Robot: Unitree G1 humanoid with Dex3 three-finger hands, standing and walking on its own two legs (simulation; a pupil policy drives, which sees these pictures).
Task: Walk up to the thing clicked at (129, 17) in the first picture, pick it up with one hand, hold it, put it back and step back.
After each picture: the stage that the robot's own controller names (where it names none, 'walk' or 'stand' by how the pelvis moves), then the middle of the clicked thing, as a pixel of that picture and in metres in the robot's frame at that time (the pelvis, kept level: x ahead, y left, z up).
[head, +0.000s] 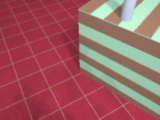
stand; out of the picture +0.90 -0.25 +0.05
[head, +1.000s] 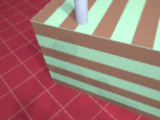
walk; (80, 1) +0.82 +0.07 +0.07
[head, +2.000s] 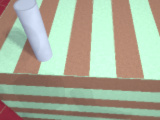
rise first; (36, 34) +0.51 +0.20 +0.08
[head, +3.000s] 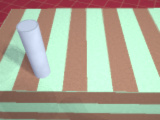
stand; (36, 52) +0.47 +0.20 +0.05
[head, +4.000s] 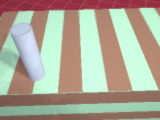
stand; (30, 55) +0.47 +0.22 +0.05
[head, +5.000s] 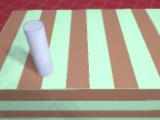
stand; (40, 51) +0.49 +0.20 +0.04
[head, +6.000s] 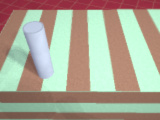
stand; (40, 53) +0.48 +0.19 +0.04
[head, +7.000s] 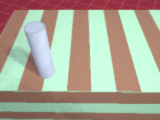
rise first; (41, 53) +0.48 +0.19 +0.04
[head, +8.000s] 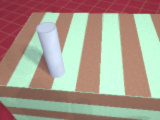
rise first; (52, 52) +0.49 +0.18 +0.05
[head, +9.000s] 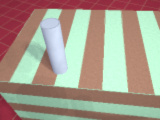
go down; (55, 49) +0.50 +0.17 +0.05
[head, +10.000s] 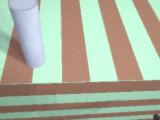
go down; (30, 37) +0.47 +0.16 +0.09
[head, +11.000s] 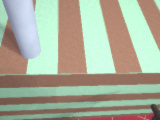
close in; (24, 26) +0.49 +0.16 +0.11
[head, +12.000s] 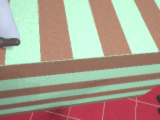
close; out of the picture +0.51 +0.18 +0.14
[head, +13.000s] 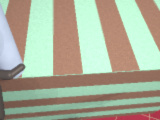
lift; (1, 44) +0.42 +0.21 +0.12
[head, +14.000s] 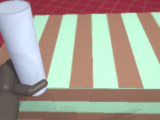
lift; (26, 55) +0.31 +0.16 +0.22
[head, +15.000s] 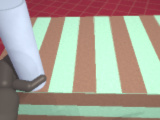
hold; (23, 51) +0.32 +0.17 +0.23
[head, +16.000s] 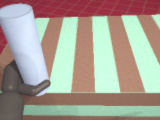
hold; (29, 56) +0.32 +0.16 +0.21
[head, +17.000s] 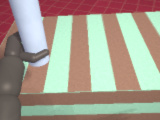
crouch; (30, 25) +0.42 +0.15 +0.24
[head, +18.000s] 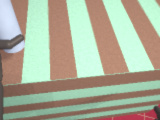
lower; (0, 12) +0.51 +0.19 +0.18
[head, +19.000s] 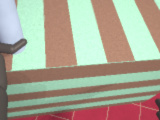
lower; (4, 16) +0.50 +0.18 +0.13
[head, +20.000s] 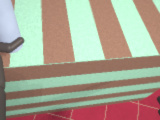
lower; (0, 14) +0.50 +0.18 +0.14
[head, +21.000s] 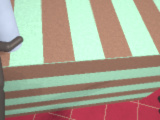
lower; out of the picture +0.51 +0.18 +0.14
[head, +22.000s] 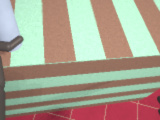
rest; out of the picture +0.50 +0.18 +0.14
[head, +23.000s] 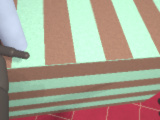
withdraw; (4, 18) +0.50 +0.18 +0.13
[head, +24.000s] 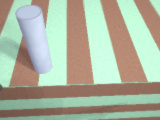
sink last; (37, 44) +0.46 +0.16 +0.10
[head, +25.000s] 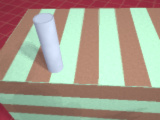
stand; (50, 46) +0.49 +0.18 +0.09
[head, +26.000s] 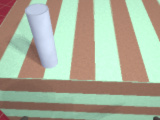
stand; (44, 40) +0.49 +0.17 +0.10
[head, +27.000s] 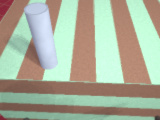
stand; (43, 40) +0.48 +0.17 +0.11
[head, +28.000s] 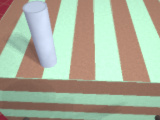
stand; (43, 38) +0.49 +0.17 +0.11
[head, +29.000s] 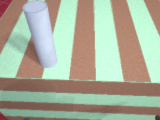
stand; (43, 38) +0.48 +0.17 +0.11
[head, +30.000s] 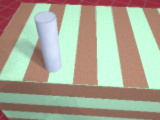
stand; (50, 45) +0.49 +0.16 +0.07
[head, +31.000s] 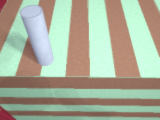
walk; (39, 39) +0.50 +0.19 +0.06
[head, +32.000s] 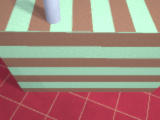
walk; out of the picture +0.71 +0.16 +0.08
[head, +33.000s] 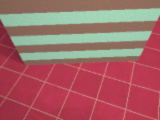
walk; out of the picture +1.03 +0.29 +0.08
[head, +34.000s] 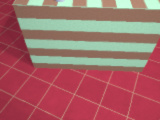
stand; out of the picture +1.10 +0.20 +0.05
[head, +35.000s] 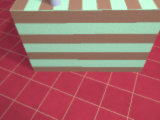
stand; out of the picture +1.11 +0.22 +0.04
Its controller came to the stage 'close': yes
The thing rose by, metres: 0.22
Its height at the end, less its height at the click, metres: +0.00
